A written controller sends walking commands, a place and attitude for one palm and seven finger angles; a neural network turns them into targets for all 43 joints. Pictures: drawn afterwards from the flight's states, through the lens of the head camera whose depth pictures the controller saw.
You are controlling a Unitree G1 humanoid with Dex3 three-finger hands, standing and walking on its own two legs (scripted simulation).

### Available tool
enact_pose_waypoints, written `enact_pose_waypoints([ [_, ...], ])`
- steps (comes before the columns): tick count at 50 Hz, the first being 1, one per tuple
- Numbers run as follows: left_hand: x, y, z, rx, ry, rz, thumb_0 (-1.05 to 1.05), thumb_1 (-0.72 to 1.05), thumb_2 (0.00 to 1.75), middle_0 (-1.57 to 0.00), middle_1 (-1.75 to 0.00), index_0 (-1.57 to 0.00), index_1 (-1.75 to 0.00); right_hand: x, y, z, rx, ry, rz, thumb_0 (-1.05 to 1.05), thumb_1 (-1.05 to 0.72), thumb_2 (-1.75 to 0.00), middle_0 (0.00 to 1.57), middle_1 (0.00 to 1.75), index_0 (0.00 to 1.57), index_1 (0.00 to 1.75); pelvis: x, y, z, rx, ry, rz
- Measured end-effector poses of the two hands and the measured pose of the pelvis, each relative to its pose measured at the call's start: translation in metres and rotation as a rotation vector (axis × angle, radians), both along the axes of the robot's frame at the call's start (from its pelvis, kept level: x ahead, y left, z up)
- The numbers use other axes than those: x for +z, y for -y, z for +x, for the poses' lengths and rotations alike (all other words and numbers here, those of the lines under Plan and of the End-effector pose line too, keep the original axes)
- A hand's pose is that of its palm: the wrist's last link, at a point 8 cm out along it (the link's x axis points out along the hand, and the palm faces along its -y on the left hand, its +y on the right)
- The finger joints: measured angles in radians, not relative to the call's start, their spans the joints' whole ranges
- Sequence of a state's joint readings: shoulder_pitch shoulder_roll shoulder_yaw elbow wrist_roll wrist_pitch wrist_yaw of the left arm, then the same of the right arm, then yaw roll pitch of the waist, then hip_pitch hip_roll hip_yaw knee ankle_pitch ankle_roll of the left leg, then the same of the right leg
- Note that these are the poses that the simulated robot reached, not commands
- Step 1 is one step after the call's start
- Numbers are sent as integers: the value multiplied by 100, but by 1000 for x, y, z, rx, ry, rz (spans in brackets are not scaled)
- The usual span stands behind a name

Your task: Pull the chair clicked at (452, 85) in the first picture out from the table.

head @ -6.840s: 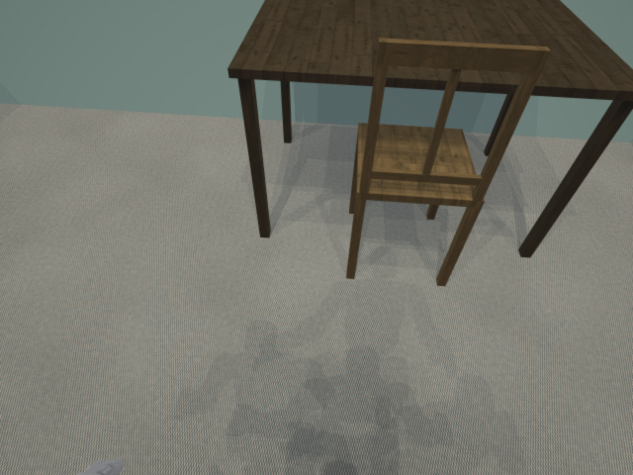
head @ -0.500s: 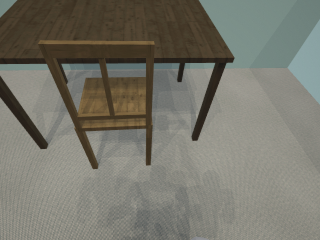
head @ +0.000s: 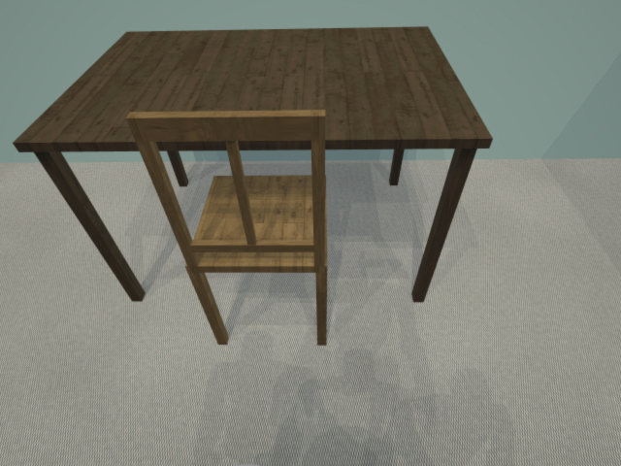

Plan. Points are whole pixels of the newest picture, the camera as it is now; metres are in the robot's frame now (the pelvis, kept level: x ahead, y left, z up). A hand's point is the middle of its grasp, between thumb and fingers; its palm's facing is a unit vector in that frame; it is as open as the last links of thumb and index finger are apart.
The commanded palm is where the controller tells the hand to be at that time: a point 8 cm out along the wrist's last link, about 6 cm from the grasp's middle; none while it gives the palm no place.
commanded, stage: take the last steps up to it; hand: left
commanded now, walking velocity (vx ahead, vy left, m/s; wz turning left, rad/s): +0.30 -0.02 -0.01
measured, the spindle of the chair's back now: (242, 196) +0.68 +0.20 -0.09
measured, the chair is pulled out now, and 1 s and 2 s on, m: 0.00 0.00 0.00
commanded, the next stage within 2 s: come to a stop and stand still in 0.52 s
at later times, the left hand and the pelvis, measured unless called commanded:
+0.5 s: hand (182, 435) +0.21 +0.23 -0.18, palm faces +0.02 -0.98 -0.19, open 7.3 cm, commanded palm none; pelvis +0.15 +0.04 -0.01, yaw -2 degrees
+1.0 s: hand (211, 377) +0.31 +0.21 -0.20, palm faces +0.02 -0.98 -0.20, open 7.3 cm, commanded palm none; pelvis +0.25 +0.03 -0.02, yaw -3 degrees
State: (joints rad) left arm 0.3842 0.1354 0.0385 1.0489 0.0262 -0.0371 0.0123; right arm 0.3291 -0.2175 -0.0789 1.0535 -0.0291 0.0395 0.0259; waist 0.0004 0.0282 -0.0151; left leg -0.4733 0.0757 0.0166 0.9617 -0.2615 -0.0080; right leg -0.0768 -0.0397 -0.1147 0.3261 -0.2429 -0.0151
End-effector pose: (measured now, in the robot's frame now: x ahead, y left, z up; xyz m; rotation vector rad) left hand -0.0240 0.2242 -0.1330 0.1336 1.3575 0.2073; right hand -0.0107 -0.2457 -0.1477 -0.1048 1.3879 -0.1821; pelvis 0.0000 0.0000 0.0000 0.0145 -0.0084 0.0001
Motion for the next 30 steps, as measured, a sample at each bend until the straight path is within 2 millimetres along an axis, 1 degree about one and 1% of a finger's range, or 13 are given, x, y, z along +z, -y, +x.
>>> enact_pose_waypoints([
  [3, -5, -3, -19, 44, -72, -28, 0, 91, 89, -20, -30, -20, -30, 2, -9, 26, 39, 4, -9, 1, -91, -90, 20, 30, 19, 30, -1, -10, 13, 11, -9, -7],
  [6, -12, -9, -33, 86, -150, -60, 0, 91, 89, -20, -30, -20, -30, 3, -26, 65, 83, 43, -19, 1, -91, -90, 20, 30, 19, 30, -6, -24, 29, 16, -14, -17],
  [8, -20, -16, -38, 108, -202, -81, 0, 91, 89, -20, -30, -20, -30, 0, -40, 93, 107, 92, -32, 1, -91, -90, 20, 30, 19, 30, -13, -36, 42, 12, -14, -29],
  [10, -28, -24, -37, 102, -253, -99, 1, 91, 89, -20, -30, -20, -30, -1, -54, 116, 106, 148, -43, 1, -91, -90, 20, 30, 19, 30, -19, -45, 52, -2, -9, -21],
  [12, -29, -32, -21, 75, -276, -104, 1, 91, 89, -20, -30, -20, -30, 2, -66, 129, 86, 184, -41, 0, -91, -90, 20, 30, 19, 30, -18, -50, 63, -19, -3, -17],
  [13, -28, -36, -9, 61, -270, -104, 1, 91, 89, -20, -30, -20, -30, 5, -68, 133, 62, 197, -48, 0, -92, -90, 20, 30, 20, 30, -16, -52, 69, -25, -1, -15],
  [15, -27, -45, 24, 33, -230, -99, 1, 91, 89, -20, -30, -20, -30, 10, -69, 138, 31, 198, -63, 0, -94, -90, 20, 30, 20, 30, -11, -54, 81, -31, 0, -12],
  [18, -24, -54, 83, 2, -127, -78, 1, 91, 89, -20, -30, -20, -30, 11, -72, 137, 16, 155, -58, -1, -95, -90, 20, 30, 20, 30, -6, -56, 101, -37, -2, -6],
  [21, -21, -58, 146, -27, -18, -56, 1, 91, 89, -20, -30, -20, -30, 6, -75, 131, 0, 86, -34, -1, -94, -90, 20, 30, 20, 30, -5, -53, 120, -37, -1, 1],
  [26, -14, -50, 244, -89, 113, -17, 1, 92, 89, -20, -30, -20, -30, -8, -74, 126, -45, -33, 19, 0, -92, -90, 20, 30, 20, 30, -11, -40, 157, -39, 4, 10],
  [28, -13, -43, 278, -118, 150, -2, 0, 92, 89, -20, -30, -20, -30, -17, -70, 128, -65, -76, 38, 0, -92, -90, 20, 30, 20, 30, -17, -32, 174, -42, 7, 10],
  [30, -18, -35, 306, -138, 193, 18, 0, 91, 89, -20, -30, -20, -30, -29, -63, 133, -78, -111, 57, 0, -91, -90, 20, 30, 20, 30, -28, -21, 192, -39, 8, 15],
])
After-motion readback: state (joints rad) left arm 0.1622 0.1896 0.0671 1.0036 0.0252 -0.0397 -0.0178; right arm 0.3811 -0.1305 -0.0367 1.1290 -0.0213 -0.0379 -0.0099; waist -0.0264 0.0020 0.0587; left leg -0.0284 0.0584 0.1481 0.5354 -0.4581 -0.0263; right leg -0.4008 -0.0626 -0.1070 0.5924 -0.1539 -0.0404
